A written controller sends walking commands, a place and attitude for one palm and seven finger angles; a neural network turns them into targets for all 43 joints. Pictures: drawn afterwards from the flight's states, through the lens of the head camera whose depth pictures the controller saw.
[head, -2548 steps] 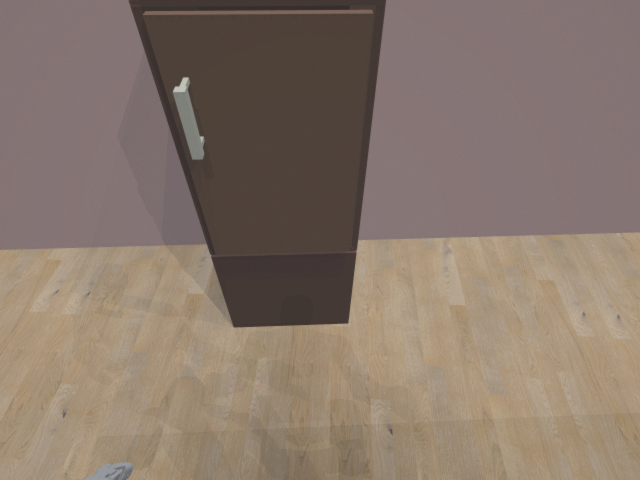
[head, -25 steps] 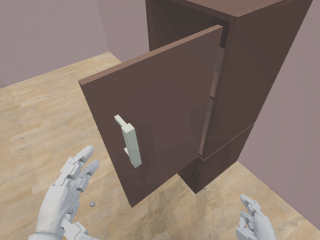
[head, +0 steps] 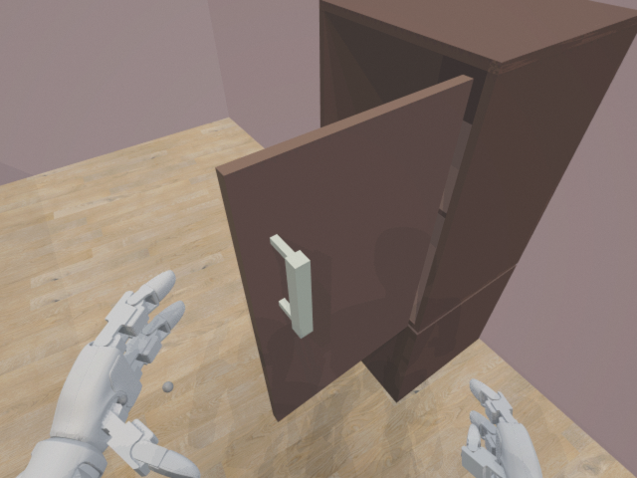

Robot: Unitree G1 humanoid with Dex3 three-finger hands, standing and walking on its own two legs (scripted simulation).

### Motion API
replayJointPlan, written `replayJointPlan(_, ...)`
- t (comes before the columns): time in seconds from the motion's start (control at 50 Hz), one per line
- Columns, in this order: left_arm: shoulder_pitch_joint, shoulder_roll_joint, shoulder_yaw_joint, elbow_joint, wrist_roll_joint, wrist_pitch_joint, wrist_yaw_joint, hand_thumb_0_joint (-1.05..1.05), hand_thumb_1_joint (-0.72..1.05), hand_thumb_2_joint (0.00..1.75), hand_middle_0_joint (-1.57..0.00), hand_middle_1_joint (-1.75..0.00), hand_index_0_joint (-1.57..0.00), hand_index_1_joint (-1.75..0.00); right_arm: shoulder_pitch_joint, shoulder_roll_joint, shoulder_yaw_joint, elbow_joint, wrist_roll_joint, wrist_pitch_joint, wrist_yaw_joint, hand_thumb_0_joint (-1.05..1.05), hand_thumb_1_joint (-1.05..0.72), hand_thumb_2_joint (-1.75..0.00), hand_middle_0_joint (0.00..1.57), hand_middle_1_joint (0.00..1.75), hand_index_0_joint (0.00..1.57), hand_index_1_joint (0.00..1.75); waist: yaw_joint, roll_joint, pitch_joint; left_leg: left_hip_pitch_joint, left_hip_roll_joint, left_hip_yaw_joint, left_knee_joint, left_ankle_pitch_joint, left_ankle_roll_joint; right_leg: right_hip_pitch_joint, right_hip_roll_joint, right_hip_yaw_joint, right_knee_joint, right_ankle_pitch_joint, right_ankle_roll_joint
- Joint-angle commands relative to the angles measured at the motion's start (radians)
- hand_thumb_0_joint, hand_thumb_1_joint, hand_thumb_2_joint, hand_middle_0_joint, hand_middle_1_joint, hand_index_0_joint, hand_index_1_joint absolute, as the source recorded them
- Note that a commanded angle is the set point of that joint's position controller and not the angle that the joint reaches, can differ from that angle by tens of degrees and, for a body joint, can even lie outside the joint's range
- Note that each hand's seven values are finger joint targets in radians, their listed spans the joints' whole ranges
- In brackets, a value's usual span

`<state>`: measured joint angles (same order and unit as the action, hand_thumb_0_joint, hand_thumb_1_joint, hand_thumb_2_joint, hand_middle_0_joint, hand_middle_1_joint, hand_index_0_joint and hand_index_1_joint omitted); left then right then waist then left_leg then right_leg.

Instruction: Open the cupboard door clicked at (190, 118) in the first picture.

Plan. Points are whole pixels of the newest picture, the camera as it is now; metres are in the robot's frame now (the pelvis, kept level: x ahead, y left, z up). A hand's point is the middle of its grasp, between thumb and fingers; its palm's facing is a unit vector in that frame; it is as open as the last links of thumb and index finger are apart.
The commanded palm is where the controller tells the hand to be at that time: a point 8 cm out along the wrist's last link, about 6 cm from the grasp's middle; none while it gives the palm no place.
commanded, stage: draw the hand back to the body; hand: left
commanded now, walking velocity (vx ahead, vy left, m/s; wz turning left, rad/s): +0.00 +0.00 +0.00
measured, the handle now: (291, 287) +0.32 +0.07 +0.11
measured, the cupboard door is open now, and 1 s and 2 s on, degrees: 92 92 92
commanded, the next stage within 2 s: step back with the hand held close in 1.08 s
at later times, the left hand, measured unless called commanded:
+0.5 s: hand (99, 334) +0.20 +0.24 +0.16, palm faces +0.35 -0.85 -0.38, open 11.5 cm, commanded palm +0.16 +0.28 +0.18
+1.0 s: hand (99, 321) +0.21 +0.24 +0.17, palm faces +0.41 -0.83 -0.38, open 7.5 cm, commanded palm +0.16 +0.28 +0.19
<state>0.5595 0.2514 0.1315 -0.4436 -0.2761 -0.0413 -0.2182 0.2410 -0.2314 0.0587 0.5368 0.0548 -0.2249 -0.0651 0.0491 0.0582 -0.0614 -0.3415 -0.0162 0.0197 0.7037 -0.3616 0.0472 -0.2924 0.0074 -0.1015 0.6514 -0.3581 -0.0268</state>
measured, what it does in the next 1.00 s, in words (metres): stands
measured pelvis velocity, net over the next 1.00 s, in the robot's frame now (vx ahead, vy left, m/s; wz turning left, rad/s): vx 0.02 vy -0.01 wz -0.04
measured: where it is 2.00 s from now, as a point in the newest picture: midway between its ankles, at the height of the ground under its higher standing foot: outside the picture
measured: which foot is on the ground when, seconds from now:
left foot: down 0.00-1.00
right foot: down 0.00-1.00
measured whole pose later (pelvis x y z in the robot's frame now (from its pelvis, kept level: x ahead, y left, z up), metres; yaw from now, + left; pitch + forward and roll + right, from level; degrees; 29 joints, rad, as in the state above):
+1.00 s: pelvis +0.02 -0.01 +0.02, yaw -2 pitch -5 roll +0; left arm 0.48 0.33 0.31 -0.38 -0.08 -0.07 0.12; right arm 0.19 -0.23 0.02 0.64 0.00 -0.08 -0.06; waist 0.07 0.06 0.03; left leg -0.07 0.00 0.05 0.40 -0.25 0.03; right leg -0.04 0.04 -0.06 0.36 -0.24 -0.04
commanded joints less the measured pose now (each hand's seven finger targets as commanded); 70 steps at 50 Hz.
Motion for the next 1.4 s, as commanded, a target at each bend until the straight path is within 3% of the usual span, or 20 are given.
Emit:
replayJointPlan(0.0,-0.110,0.234,0.130,-0.317,0.131,-0.078,0.151,0.00,-0.29,0.39,-0.16,-0.30,-0.16,-0.30,-0.141,-0.095,-0.046,-0.173,-0.022,-0.048,-0.026,0.00,-0.90,-0.90,0.20,0.30,0.20,0.30,0.027,0.016,-0.007,0.059,0.032,-0.083,-0.196,0.143,-0.024,0.030,-0.001,0.084,-0.177,0.137,-0.012)
replayJointPlan(0.02,-0.048,0.182,0.119,-0.259,0.148,-0.065,0.218,0.00,-0.26,0.40,-0.16,-0.30,-0.16,-0.30,-0.133,-0.083,-0.043,-0.157,-0.032,-0.041,-0.031,0.00,-0.90,-0.90,0.20,0.30,0.20,0.30,0.015,-0.008,0.041,0.059,0.031,-0.077,-0.211,0.102,-0.027,0.022,-0.007,0.087,-0.215,0.093,-0.013)
replayJointPlan(0.06,-0.011,0.111,0.061,-0.236,0.170,-0.052,0.260,0.00,-0.18,0.43,-0.16,-0.30,-0.16,-0.30,-0.134,-0.084,-0.040,-0.152,-0.034,-0.016,-0.028,0.00,-0.90,-0.90,0.20,0.30,0.20,0.30,0.002,-0.032,0.065,0.074,0.038,-0.075,-0.227,0.108,-0.024,0.034,-0.010,0.082,-0.226,0.092,-0.011)
replayJointPlan(0.1,-0.037,0.121,0.054,-0.270,0.194,-0.062,0.292,0.00,-0.12,0.47,-0.16,-0.30,-0.16,-0.30,-0.137,-0.091,-0.039,-0.148,-0.039,-0.002,-0.020,0.00,-0.90,-0.90,0.20,0.30,0.20,0.30,-0.001,0.043,0.039,0.112,0.044,-0.083,-0.258,0.122,-0.028,0.064,-0.012,0.081,-0.226,0.110,-0.012)
replayJointPlan(0.22,-0.053,0.188,0.120,-0.256,0.228,-0.077,0.351,0.00,0.09,0.55,-0.17,-0.30,-0.17,-0.30,-0.149,-0.101,-0.047,-0.120,-0.053,0.017,-0.018,0.00,-0.90,-0.90,0.20,0.30,0.20,0.30,0.011,-0.001,0.024,0.153,0.053,-0.087,-0.320,0.191,-0.034,0.149,-0.008,0.078,-0.253,0.157,-0.014)
replayJointPlan(0.34,-0.065,0.193,0.159,-0.245,0.231,-0.084,0.361,0.00,0.31,0.64,-0.18,-0.30,-0.18,-0.30,-0.159,-0.100,-0.054,-0.098,-0.055,0.038,-0.012,0.00,-0.90,-0.90,0.20,0.30,0.20,0.30,0.015,0.030,0.016,0.213,0.057,-0.075,-0.337,0.335,-0.048,0.192,-0.009,0.083,-0.271,0.241,-0.013)
replayJointPlan(0.4,-0.060,0.205,0.190,-0.231,0.227,-0.085,0.361,0.00,0.41,0.69,-0.18,-0.30,-0.18,-0.30,-0.155,-0.102,-0.061,-0.089,-0.055,0.051,-0.006,0.00,-0.90,-0.90,0.20,0.30,0.20,0.30,0.018,0.007,0.003,0.237,0.061,-0.070,-0.336,0.402,-0.053,0.210,-0.007,0.082,-0.279,0.280,-0.011)
replayJointPlan(0.68,-0.175,0.290,0.330,-0.163,0.205,-0.098,0.365,0.00,0.90,0.90,-0.20,-0.30,-0.20,-0.30,-0.174,-0.103,-0.076,-0.060,-0.050,0.087,-0.005,0.00,-0.90,-0.90,0.20,0.30,0.20,0.30,0.022,0.025,0.012,0.269,0.049,-0.037,-0.343,0.398,-0.035,0.234,-0.013,0.104,-0.328,0.333,-0.009)
replayJointPlan(0.74,-0.156,0.240,0.280,-0.139,0.206,-0.095,0.356,0.00,0.90,0.90,-0.20,-0.30,-0.20,-0.30,-0.176,-0.106,-0.077,-0.058,-0.051,0.087,0.000,0.00,-0.90,-0.90,0.20,0.30,0.20,0.30,0.016,0.024,0.033,0.277,0.050,-0.033,-0.345,0.413,-0.031,0.226,-0.015,0.100,-0.334,0.341,-0.004)
replayJointPlan(0.78,-0.162,0.244,0.274,-0.147,0.208,-0.096,0.354,0.00,0.90,0.90,-0.20,-0.30,-0.20,-0.30,-0.176,-0.110,-0.081,-0.057,-0.052,0.088,0.002,0.00,-0.90,-0.90,0.20,0.30,0.20,0.30,0.016,0.026,0.024,0.287,0.049,-0.030,-0.344,0.414,-0.027,0.225,-0.014,0.102,-0.337,0.346,-0.003)
replayJointPlan(0.88,-0.163,0.277,0.308,-0.139,0.203,-0.101,0.355,0.00,0.90,0.90,-0.20,-0.30,-0.20,-0.30,-0.187,-0.105,-0.083,-0.060,-0.053,0.093,-0.003,0.00,-0.90,-0.90,0.20,0.30,0.20,0.30,0.024,-0.042,0.019,0.279,0.040,-0.022,-0.338,0.375,-0.017,0.231,-0.016,0.115,-0.353,0.347,0.000)
replayJointPlan(1.0,-0.186,0.282,0.310,-0.167,0.203,-0.111,0.358,0.00,0.90,0.90,-0.20,-0.30,-0.20,-0.30,-0.191,-0.098,-0.079,-0.055,-0.051,0.085,-0.007,0.00,-0.90,-0.90,0.20,0.30,0.20,0.30,0.021,0.041,0.023,0.287,0.035,-0.018,-0.338,0.356,-0.019,0.226,-0.021,0.125,-0.368,0.330,-0.003)
replayJointPlan(1.16,-0.168,0.266,0.297,-0.120,0.198,-0.109,0.350,0.00,0.90,0.90,-0.20,-0.30,-0.20,-0.30,-0.195,-0.102,-0.084,-0.049,-0.052,0.086,-0.006,0.00,-0.90,-0.90,0.20,0.30,0.20,0.30,0.019,-0.017,0.042,0.289,0.037,-0.015,-0.344,0.330,-0.011,0.211,-0.021,0.127,-0.383,0.308,0.004)
replayJointPlan(1.18,-0.254,0.297,0.308,-0.204,0.201,-0.123,0.354,0.00,0.90,0.90,-0.20,-0.30,-0.20,-0.30,-0.201,-0.103,-0.083,-0.053,-0.050,0.080,-0.007,0.00,-0.90,-0.90,0.20,0.30,0.20,0.30,0.017,0.016,0.003,0.304,0.034,-0.017,-0.339,0.336,-0.011,0.224,-0.024,0.132,-0.381,0.317,0.003)
replayJointPlan(1.2,-0.314,0.439,0.459,-0.227,0.204,-0.162,0.361,0.00,0.90,0.90,-0.20,-0.30,-0.20,-0.30,-0.177,-0.121,-0.083,-0.085,-0.036,0.096,-0.008,0.00,-0.90,-0.90,0.20,0.30,0.20,0.30,-0.020,-0.018,0.095,0.237,0.056,-0.044,-0.301,0.262,0.004,0.095,-0.077,0.245,-0.428,0.368,0.009)
replayJointPlan(1.22,-0.308,0.423,0.443,-0.190,0.210,-0.179,0.355,0.00,0.90,0.90,-0.20,-0.30,-0.20,-0.30,-0.173,-0.106,-0.082,-0.067,-0.041,0.109,-0.009,0.00,-0.90,-0.90,0.20,0.30,0.20,0.30,-0.023,-0.025,0.104,0.216,0.049,-0.061,-0.283,0.227,0.002,0.090,-0.106,0.254,-0.435,0.370,0.000)
replayJointPlan(1.24,-0.178,0.347,0.392,-0.111,0.211,-0.167,0.347,0.00,0.90,0.90,-0.20,-0.30,-0.20,-0.30,-0.178,-0.101,-0.088,-0.062,-0.044,0.121,-0.009,0.00,-0.90,-0.90,0.20,0.30,0.20,0.30,-0.024,-0.087,0.086,0.231,0.056,-0.056,-0.268,0.251,0.002,0.085,-0.115,0.247,-0.422,0.409,0.002)
replayJointPlan(1.28,-0.095,0.284,0.338,-0.090,0.214,-0.152,0.336,0.00,0.90,0.90,-0.20,-0.30,-0.20,-0.30,-0.168,-0.111,-0.096,-0.084,-0.042,0.143,-0.002,0.00,-0.90,-0.90,0.20,0.30,0.20,0.30,-0.028,-0.092,0.035,0.230,0.061,-0.037,-0.256,0.292,-0.002,0.098,-0.119,0.218,-0.387,0.458,0.018)
replayJointPlan(1.32,-0.049,0.269,0.324,-0.112,0.215,-0.153,0.336,0.00,0.90,0.90,-0.20,-0.30,-0.20,-0.30,-0.171,-0.117,-0.104,-0.092,-0.041,0.156,-0.003,0.00,-0.90,-0.90,0.20,0.30,0.20,0.30,-0.030,-0.017,-0.020,0.234,0.074,-0.030,-0.262,0.348,-0.002,0.117,-0.121,0.202,-0.348,0.505,0.026)
replayJointPlan(1.38,-0.019,0.304,0.349,-0.181,0.217,-0.149,0.344,0.00,0.90,0.90,-0.20,-0.30,-0.20,-0.30,-0.161,-0.121,-0.113,-0.116,-0.034,0.175,-0.005,0.00,-0.90,-0.90,0.20,0.30,0.20,0.30,-0.033,-0.040,-0.094,0.224,0.098,-0.037,-0.261,0.425,-0.004,0.145,-0.108,0.191,-0.288,0.543,0.027)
